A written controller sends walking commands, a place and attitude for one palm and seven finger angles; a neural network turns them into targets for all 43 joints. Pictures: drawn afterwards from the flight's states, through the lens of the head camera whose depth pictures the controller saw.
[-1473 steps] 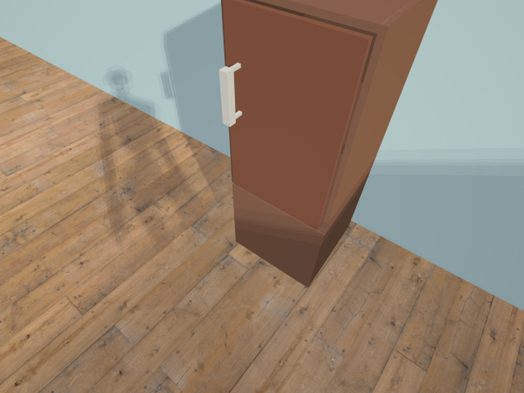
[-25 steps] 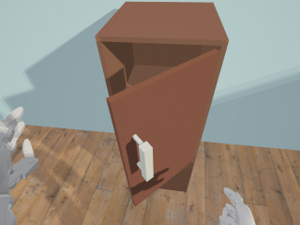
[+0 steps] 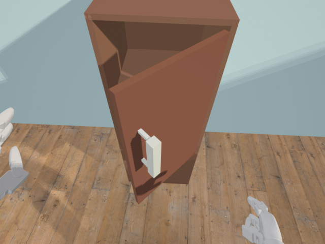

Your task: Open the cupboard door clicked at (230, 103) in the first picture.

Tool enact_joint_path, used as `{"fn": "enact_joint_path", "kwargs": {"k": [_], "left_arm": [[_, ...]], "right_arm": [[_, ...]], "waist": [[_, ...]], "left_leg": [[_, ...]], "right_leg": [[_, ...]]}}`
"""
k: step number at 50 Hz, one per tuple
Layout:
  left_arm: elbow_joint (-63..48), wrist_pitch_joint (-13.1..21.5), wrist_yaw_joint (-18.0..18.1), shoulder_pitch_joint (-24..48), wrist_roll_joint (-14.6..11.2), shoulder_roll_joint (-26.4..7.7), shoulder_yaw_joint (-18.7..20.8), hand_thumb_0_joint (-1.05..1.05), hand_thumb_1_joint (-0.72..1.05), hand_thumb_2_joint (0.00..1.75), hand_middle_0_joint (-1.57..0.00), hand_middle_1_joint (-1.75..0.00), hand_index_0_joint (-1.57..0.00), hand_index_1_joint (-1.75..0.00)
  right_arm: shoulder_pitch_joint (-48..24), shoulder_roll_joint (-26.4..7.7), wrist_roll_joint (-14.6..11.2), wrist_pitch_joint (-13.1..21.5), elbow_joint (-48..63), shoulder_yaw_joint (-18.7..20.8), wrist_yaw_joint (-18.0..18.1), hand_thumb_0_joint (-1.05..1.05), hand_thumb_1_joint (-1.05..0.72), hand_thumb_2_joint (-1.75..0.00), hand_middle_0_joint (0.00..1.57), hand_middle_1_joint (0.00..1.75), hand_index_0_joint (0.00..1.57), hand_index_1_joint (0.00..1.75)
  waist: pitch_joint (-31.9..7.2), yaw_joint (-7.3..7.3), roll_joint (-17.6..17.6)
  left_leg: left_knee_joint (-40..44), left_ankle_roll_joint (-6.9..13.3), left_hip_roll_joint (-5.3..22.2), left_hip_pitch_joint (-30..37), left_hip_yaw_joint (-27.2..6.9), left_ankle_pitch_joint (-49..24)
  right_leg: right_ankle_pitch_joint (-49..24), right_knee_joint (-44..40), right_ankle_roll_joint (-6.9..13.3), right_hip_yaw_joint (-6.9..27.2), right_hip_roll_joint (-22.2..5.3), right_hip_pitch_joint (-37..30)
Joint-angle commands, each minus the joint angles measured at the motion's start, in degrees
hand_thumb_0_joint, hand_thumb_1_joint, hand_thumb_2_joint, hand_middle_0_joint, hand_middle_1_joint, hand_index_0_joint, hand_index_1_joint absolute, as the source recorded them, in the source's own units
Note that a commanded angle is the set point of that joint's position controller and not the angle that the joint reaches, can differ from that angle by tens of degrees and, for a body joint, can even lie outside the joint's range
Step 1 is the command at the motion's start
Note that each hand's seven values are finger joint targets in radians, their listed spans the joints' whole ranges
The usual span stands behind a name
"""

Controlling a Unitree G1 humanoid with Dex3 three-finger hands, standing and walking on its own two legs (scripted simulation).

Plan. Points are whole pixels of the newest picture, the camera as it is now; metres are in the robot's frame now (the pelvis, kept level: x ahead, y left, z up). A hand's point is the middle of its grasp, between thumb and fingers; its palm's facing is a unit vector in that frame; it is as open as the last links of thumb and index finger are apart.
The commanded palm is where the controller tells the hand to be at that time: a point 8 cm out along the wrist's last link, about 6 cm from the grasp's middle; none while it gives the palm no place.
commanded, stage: step back with the hand held close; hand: left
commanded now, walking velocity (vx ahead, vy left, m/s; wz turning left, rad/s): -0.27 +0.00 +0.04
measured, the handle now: (148, 153) +0.33 +0.06 +0.03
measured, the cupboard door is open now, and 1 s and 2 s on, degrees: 45 45 45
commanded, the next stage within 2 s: stop stepping back and stand still in 0.88 s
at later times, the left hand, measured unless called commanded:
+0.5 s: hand out of the picture +0.11 +0.27 +0.16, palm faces +0.48 -0.75 -0.46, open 7.4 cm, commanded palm +0.04 +0.31 +0.18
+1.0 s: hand out of the picture +0.03 +0.25 +0.17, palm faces +0.34 -0.78 -0.53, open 7.4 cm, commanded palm -0.05 +0.29 +0.18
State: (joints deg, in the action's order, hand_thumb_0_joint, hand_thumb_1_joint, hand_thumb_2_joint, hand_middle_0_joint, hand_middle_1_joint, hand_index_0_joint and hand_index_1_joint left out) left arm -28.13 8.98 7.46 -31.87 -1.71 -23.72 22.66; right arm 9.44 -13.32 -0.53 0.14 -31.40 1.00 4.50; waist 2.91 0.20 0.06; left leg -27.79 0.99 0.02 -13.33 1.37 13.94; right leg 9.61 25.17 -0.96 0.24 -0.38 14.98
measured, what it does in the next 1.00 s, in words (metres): walks backwards: right foot, then left foot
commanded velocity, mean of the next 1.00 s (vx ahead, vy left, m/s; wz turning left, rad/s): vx -0.32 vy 0.00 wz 0.01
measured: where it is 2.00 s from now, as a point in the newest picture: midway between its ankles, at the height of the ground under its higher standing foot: outside the picture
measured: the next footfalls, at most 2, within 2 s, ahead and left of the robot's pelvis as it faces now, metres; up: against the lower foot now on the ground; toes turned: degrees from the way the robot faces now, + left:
right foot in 0.68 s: -0.14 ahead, -0.11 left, +0.00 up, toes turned +3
left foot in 0.90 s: -0.10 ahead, +0.09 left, +0.00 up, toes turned +1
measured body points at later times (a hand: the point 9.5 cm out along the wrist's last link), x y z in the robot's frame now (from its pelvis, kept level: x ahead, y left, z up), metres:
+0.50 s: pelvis -0.09 +0.01 -0.02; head -0.07 +0.03 +0.43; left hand +0.08 +0.31 +0.19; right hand +0.08 -0.23 -0.10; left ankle +0.01 +0.11 -0.74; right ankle +0.04 -0.13 -0.73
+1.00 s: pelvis -0.19 -0.01 +0.00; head -0.15 +0.02 +0.45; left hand +0.00 +0.29 +0.19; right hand +0.01 -0.24 -0.06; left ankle -0.14 +0.09 -0.74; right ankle -0.20 -0.12 -0.72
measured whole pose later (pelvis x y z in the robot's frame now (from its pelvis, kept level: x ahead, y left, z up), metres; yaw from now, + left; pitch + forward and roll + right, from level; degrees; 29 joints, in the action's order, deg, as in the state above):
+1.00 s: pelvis -0.19 -0.01 +0.00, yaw +0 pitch +2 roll -1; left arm -31.5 12.3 7.4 -31.1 -2.4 -28.4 26.5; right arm 5.4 -11.2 0.4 3.7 -33.3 0.9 3.3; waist 3.1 -0.4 -2.7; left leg -25.8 2.3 -0.6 -19.5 2.0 8.5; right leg 20.7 37.5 -0.2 1.8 3.2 19.6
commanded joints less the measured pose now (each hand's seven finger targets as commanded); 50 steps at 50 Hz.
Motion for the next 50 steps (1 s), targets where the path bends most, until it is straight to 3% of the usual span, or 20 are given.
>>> {"fn": "enact_joint_path", "kwargs": {"k": [1, 7, 11, 16, 19, 22, 25, 27, 31, 33, 35, 36, 37, 40, 43, 45, 46, 47, 48, 50], "left_arm": [[-12.12, 3.90, 2.12, -0.26, -0.23, -9.34, 8.92, 0.00, 0.90, 0.90, -0.20, -0.30, -0.20, -0.30], [-12.95, 5.17, 2.44, 1.44, 1.13, -9.22, 10.11, 0.00, 0.90, 0.90, -0.20, -0.30, -0.20, -0.30], [-12.67, 6.11, 2.49, 4.31, 2.01, -8.29, 9.71, 0.00, 0.90, 0.90, -0.20, -0.30, -0.20, -0.30], [-13.69, 6.79, 2.90, 7.14, 1.59, -9.29, 9.56, 0.00, 0.90, 0.90, -0.20, -0.30, -0.20, -0.30], [-14.61, 7.22, 3.49, 6.66, 0.94, -9.70, 9.40, 0.00, 0.90, 0.90, -0.20, -0.30, -0.20, -0.30], [-14.76, 7.61, 3.90, 4.26, 0.78, -10.65, 11.32, 0.00, 0.90, 0.90, -0.20, -0.30, -0.20, -0.30], [-16.40, 7.94, 3.45, 4.13, 1.28, -10.03, 12.53, 0.00, 0.90, 0.90, -0.20, -0.30, -0.20, -0.30], [-13.27, 7.93, 2.95, 1.87, 1.33, -9.71, 12.26, 0.00, 0.90, 0.90, -0.20, -0.30, -0.20, -0.30], [-12.45, 7.85, 2.52, 1.27, -0.05, -6.66, 8.12, 0.00, 0.90, 0.90, -0.20, -0.30, -0.20, -0.30], [-14.57, 8.62, 2.14, 4.68, -0.25, -7.24, 7.00, 0.00, 0.90, 0.90, -0.20, -0.30, -0.20, -0.30], [-14.57, 9.47, 2.00, 5.80, -0.25, -10.60, 8.40, 0.00, 0.90, 0.90, -0.20, -0.30, -0.20, -0.30], [-14.99, 8.96, 2.22, 7.58, -0.41, -11.24, 7.87, 0.00, 0.90, 0.90, -0.20, -0.30, -0.20, -0.30], [-14.86, 8.55, 2.63, 6.83, -0.04, -13.39, 9.45, 0.00, 0.90, 0.90, -0.20, -0.30, -0.20, -0.30], [-13.80, 6.60, 2.35, 1.29, 0.20, -14.16, 12.10, 0.00, 0.90, 0.90, -0.20, -0.30, -0.20, -0.30], [-14.16, 6.51, 2.23, 1.37, -0.14, -12.97, 11.37, 0.00, 0.90, 0.90, -0.20, -0.30, -0.20, -0.30], [-14.67, 7.01, 1.85, 0.90, -0.51, -13.48, 11.86, 0.00, 0.90, 0.90, -0.20, -0.30, -0.20, -0.30], [-12.79, 6.61, 1.54, -1.99, -0.92, -12.43, 11.41, 0.00, 0.90, 0.90, -0.20, -0.30, -0.20, -0.30], [-13.38, 6.44, 1.05, -4.91, -1.65, -11.77, 10.95, 0.00, 0.90, 0.90, -0.20, -0.30, -0.20, -0.30], [-15.13, 6.39, 0.55, -5.62, -1.78, -10.50, 9.79, 0.00, 0.90, 0.90, -0.20, -0.30, -0.20, -0.30], [-17.77, 6.15, 0.89, -5.16, -1.43, -10.02, 9.49, 0.00, 0.90, 0.90, -0.20, -0.30, -0.20, -0.30]], "right_arm": [[-4.36, -6.40, -0.25, 2.90, 9.50, 2.55, 0.51, 0.00, -0.90, -0.90, 0.20, 0.30, 0.20, 0.30], [-3.95, -7.27, -0.04, 4.67, 10.07, 2.56, 0.64, 0.00, -0.90, -0.90, 0.20, 0.30, 0.20, 0.30], [-2.27, -7.26, -0.01, 6.15, 9.83, 2.55, 0.54, 0.00, -0.90, -0.90, 0.20, 0.30, 0.20, 0.30], [-1.15, -6.55, 0.43, 7.00, 8.36, 2.31, 0.27, 0.00, -0.90, -0.90, 0.20, 0.30, 0.20, 0.30], [-0.99, -6.29, 0.44, 6.86, 7.17, 1.86, 0.26, 0.00, -0.90, -0.90, 0.20, 0.30, 0.20, 0.30], [-1.70, -7.04, 0.39, 6.93, 7.41, 2.07, 0.60, 0.00, -0.90, -0.90, 0.20, 0.30, 0.20, 0.30], [-2.61, -6.89, 0.44, 8.17, 8.30, 2.54, 0.56, 0.00, -0.90, -0.90, 0.20, 0.30, 0.20, 0.30], [-2.06, -6.62, 0.40, 9.05, 7.52, 3.38, 0.04, 0.00, -0.90, -0.90, 0.20, 0.30, 0.20, 0.30], [-2.04, -5.88, 1.48, 10.41, 4.07, 2.55, -1.18, 0.00, -0.90, -0.90, 0.20, 0.30, 0.20, 0.30], [-2.95, -5.73, 1.95, 10.57, 2.82, 2.11, -1.41, 0.00, -0.90, -0.90, 0.20, 0.30, 0.20, 0.30], [-2.84, -4.41, 1.33, 9.42, 2.18, 2.07, -1.42, 0.00, -0.90, -0.90, 0.20, 0.30, 0.20, 0.30], [-3.84, -4.09, 0.31, 9.01, 2.90, 2.47, -1.21, 0.00, -0.90, -0.90, 0.20, 0.30, 0.20, 0.30], [-4.57, -4.66, -0.46, 8.66, 3.12, 2.85, -0.77, 0.00, -0.90, -0.90, 0.20, 0.30, 0.20, 0.30], [-6.54, -2.76, 0.45, 6.88, 4.87, 0.77, -0.19, 0.00, -0.90, -0.90, 0.20, 0.30, 0.20, 0.30], [-6.32, -3.77, 0.52, 5.73, 4.57, 0.55, 1.03, 0.00, -0.90, -0.90, 0.20, 0.30, 0.20, 0.30], [-4.29, -6.07, -0.27, 5.35, 5.06, 2.36, 0.89, 0.00, -0.90, -0.90, 0.20, 0.30, 0.20, 0.30], [-3.23, -6.39, -0.37, 5.27, 5.27, 3.18, 0.07, 0.00, -0.90, -0.90, 0.20, 0.30, 0.20, 0.30], [-4.91, -6.18, 0.47, 5.81, 5.68, 3.43, -0.39, 0.00, -0.90, -0.90, 0.20, 0.30, 0.20, 0.30], [-4.44, -5.54, 1.31, 6.60, 6.04, 3.06, -1.14, 0.00, -0.90, -0.90, 0.20, 0.30, 0.20, 0.30], [-1.88, -5.83, 1.07, 7.96, 5.08, 3.51, -1.69, 0.00, -0.90, -0.90, 0.20, 0.30, 0.20, 0.30]], "waist": [[-10.97, 0.33, 3.57], [-7.03, 0.47, 8.78], [-5.04, -0.21, 5.36], [-3.92, -0.91, -2.02], [-5.58, -1.29, -1.24], [-6.14, -1.00, 5.33], [-8.76, 0.20, 15.57], [-8.50, -0.12, 12.31], [-5.45, -0.54, 10.98], [-5.82, -0.31, 11.55], [-11.79, -0.42, 0.42], [-14.66, -0.54, -8.86], [-15.15, 0.16, -12.50], [-12.18, 0.16, -5.00], [-11.24, -0.68, -0.84], [-15.98, -0.21, 2.96], [-19.07, -0.06, 5.03], [-20.52, 0.49, 13.66], [-19.84, 0.75, 16.14], [-16.16, 0.23, 10.93]], "left_leg": [[5.23, 0.60, 4.92, -7.39, -3.18, -10.56], [11.13, 3.55, 7.60, -25.50, -7.31, 12.30], [8.20, 4.42, 7.15, -31.79, -7.42, 23.92], [-2.39, 1.63, 1.80, -19.97, -4.65, 21.27], [-4.24, 0.55, 1.05, -12.50, -4.97, 17.22], [3.63, 1.71, 4.07, -18.02, -8.66, 20.59], [17.94, 6.22, 14.73, -31.23, -19.27, 25.47], [16.96, 7.92, 17.25, -29.09, -19.00, 23.24], [14.11, 5.90, 13.87, -15.16, -15.90, 12.17], [9.71, 3.81, 11.19, -9.35, -12.98, 1.96], [-2.12, -0.41, 5.25, 0.53, -3.15, -10.99], [-8.91, -1.77, 1.10, 0.48, 1.28, -6.98], [-16.50, -1.80, -0.97, -3.29, 0.21, 2.31], [-17.47, -2.05, 0.29, -13.79, -2.22, 8.08], [0.39, -2.27, 1.08, -8.99, -1.38, -8.52], [5.27, -0.19, 6.71, 2.95, -3.42, -41.44], [3.27, 1.67, 10.65, 11.13, -6.62, -53.33], [4.16, 3.61, 14.47, 12.25, -10.90, -61.87], [6.97, 4.65, 17.19, 9.82, -13.34, -59.35], [8.65, 6.64, 16.88, 7.21, -11.69, -44.60]], "right_leg": [[-15.52, 3.10, 0.23, 1.72, -2.00, -11.11], [-7.69, 11.38, -0.46, 1.13, 0.23, -17.59], [-1.08, 11.90, -0.22, 3.51, -0.59, -16.21], [16.92, -1.62, 2.30, 9.86, -5.18, 1.68], [19.85, -3.75, 2.83, 7.89, -6.28, 8.18], [16.50, 2.28, 1.27, 4.15, -2.94, 2.66], [6.27, 26.14, -1.16, -1.12, 4.32, -13.04], [11.87, 31.80, -0.87, 1.12, 5.10, -10.18], [17.15, 12.59, 0.80, -0.44, 4.51, -2.27], [9.45, -1.47, 1.75, 0.97, 2.98, -2.25], [-13.98, -5.89, 3.14, 8.86, -5.31, 0.57], [-32.64, -5.07, 0.18, 10.60, -9.33, -0.49], [-41.03, -3.66, 1.03, 11.95, -12.41, -0.75], [-47.64, 0.77, 6.71, 11.89, -14.54, -6.85], [-49.89, 5.45, 3.85, 7.89, -8.71, -11.44], [-34.87, 7.54, -0.97, 3.77, -1.27, -9.06], [-15.14, 9.63, -1.41, 2.27, 1.33, -2.71], [4.34, 13.91, -0.67, 1.89, 2.49, 0.95], [17.11, 19.53, -0.07, 1.87, 3.37, 1.48], [17.62, 24.81, 0.07, 1.88, 3.27, 3.91]]}}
